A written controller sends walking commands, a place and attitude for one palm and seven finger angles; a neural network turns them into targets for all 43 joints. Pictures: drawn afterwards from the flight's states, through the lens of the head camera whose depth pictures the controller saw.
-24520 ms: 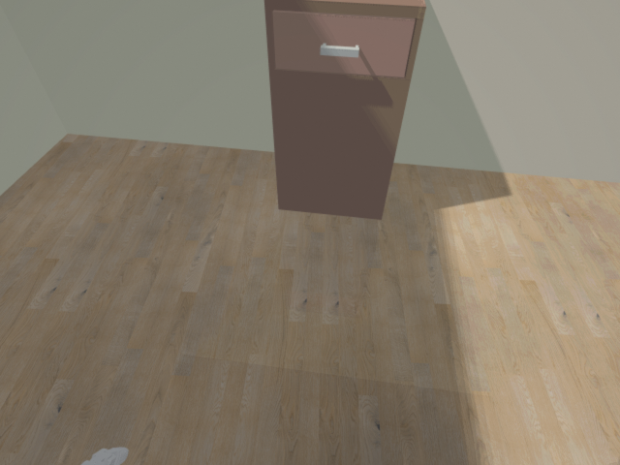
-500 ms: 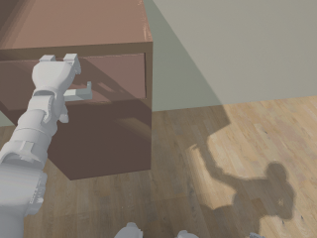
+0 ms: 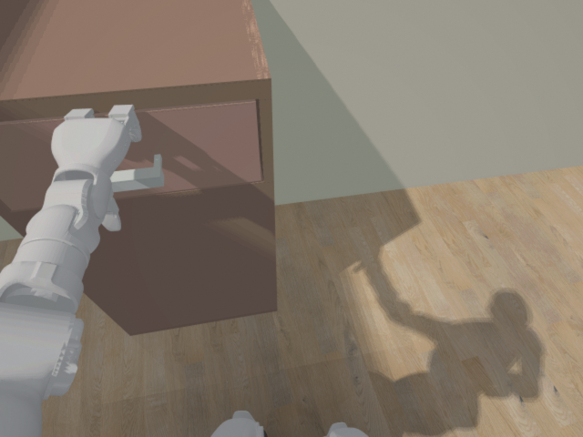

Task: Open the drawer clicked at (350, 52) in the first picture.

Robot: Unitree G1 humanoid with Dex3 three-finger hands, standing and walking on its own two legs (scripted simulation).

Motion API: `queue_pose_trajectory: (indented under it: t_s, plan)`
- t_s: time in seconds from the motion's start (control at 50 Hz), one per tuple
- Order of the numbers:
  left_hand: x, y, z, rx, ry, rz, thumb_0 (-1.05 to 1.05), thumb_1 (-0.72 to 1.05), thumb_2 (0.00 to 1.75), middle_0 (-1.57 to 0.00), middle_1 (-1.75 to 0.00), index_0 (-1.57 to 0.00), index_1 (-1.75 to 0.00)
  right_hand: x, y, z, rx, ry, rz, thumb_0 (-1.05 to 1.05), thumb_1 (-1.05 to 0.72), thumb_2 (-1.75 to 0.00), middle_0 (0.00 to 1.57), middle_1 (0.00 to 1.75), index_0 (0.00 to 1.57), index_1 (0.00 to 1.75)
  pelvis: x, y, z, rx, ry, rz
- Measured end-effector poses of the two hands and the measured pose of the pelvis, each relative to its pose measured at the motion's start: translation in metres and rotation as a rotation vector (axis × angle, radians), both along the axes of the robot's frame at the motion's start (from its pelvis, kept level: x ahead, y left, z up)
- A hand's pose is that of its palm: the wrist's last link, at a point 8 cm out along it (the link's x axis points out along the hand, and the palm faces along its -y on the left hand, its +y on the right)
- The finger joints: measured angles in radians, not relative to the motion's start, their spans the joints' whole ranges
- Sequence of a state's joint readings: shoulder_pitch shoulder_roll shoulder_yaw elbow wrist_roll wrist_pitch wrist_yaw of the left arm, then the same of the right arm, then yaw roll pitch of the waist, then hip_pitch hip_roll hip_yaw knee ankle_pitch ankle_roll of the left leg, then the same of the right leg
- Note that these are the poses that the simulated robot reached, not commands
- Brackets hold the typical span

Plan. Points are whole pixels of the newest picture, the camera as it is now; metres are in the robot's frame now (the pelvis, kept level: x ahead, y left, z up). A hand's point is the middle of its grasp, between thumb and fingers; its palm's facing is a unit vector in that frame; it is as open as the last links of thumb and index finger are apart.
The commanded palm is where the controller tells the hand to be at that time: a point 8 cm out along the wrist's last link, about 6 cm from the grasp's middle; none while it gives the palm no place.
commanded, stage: lift the fingers back up to retry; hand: left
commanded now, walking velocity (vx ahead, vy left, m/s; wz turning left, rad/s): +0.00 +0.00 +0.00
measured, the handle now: (123, 172) +0.51 +0.26 +0.05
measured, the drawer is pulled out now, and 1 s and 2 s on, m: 0.00 0.00 0.00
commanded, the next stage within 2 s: re-aim the fingers above the handle in 0.44 s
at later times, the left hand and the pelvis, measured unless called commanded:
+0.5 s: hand (106, 167) +0.47 +0.26 +0.10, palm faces +0.02 +0.01 -1.00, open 13.7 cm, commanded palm +0.46 +0.32 +0.15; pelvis +0.04 -0.01 +0.02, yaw +0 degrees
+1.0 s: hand (107, 165) +0.47 +0.25 +0.10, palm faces -0.01 +0.00 -1.00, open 13.6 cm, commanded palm +0.46 +0.31 +0.15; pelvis +0.06 -0.03 +0.02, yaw +2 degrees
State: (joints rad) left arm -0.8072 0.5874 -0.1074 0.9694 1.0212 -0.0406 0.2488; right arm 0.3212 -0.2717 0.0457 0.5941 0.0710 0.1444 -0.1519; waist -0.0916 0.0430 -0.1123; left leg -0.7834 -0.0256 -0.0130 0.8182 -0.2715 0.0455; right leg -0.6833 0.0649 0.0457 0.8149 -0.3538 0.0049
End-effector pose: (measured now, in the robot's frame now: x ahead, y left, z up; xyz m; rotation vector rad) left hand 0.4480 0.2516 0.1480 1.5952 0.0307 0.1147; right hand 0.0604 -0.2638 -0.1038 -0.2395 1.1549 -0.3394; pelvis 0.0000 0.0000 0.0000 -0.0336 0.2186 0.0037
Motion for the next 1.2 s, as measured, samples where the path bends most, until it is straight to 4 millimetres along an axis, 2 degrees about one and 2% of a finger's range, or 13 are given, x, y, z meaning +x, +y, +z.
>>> queue_pose_trajectory:
  t_s: [0.14, 0.26, 0.6, 0.74, 0.88, 1.2]
  plan:
    - [0.0, 0.001, 0.002, -0.003, 0.013, -0.008, 0.0, -0.49, 0.3, -0.39, -1.27, -0.32, -1.27, -0.005, -0.002, -0.002, 0.013, 0.027, -0.017, 0.01, -0.9, -0.9, 0.2, 0.3, 0.2, 0.3, 0.005, -0.002, 0.003, 0.002, -0.007, -0.005]
    - [0.0, 0.002, 0.004, -0.006, 0.025, -0.016, 0.0, -0.49, 0.3, -0.4, -1.25, -0.34, -1.24, 0.004, -0.004, -0.001, 0.022, 0.028, -0.021, 0.01, -0.9, -0.9, 0.2, 0.3, 0.2, 0.3, 0.014, -0.005, 0.008, 0.004, -0.017, -0.007]
    - [0.001, 0.003, 0.007, -0.023, 0.028, -0.021, 0.0, -0.49, 0.3, -0.45, -1.23, -0.35, -1.23, 0.087, -0.013, 0.01, 0.038, -0.055, 0.048, 0.01, -0.9, -0.9, 0.2, 0.3, 0.2, 0.3, 0.046, -0.016, 0.018, 0.013, -0.024, 0.009]
    - [0.002, 0.001, 0.008, -0.027, 0.037, 0.001, 0.0, -0.49, 0.3, -0.45, -1.23, -0.36, -1.25, 0.107, -0.017, 0.011, 0.046, -0.068, 0.069, 0.01, -0.9, -0.9, 0.2, 0.3, 0.2, 0.3, 0.054, -0.023, 0.019, 0.018, -0.023, 0.016]
    - [0.003, 0.0, 0.009, -0.029, 0.054, 0.014, 0.0, -0.49, 0.3, -0.45, -1.23, -0.35, -1.25, 0.107, -0.024, 0.01, 0.051, -0.053, 0.062, 0.01, -0.9, -0.9, 0.2, 0.3, 0.2, 0.3, 0.058, -0.03, 0.02, 0.022, -0.025, 0.018]
    - [0.003, 0.0, 0.01, -0.03, 0.067, 0.01, 0.0, -0.49, 0.3, -0.45, -1.22, -0.35, -1.24, 0.08, -0.041, 0.005, 0.033, 0.009, 0.02, 0.01, -0.9, -0.9, 0.2, 0.3, 0.2, 0.3, 0.056, -0.037, 0.019, 0.022, -0.016, 0.021]
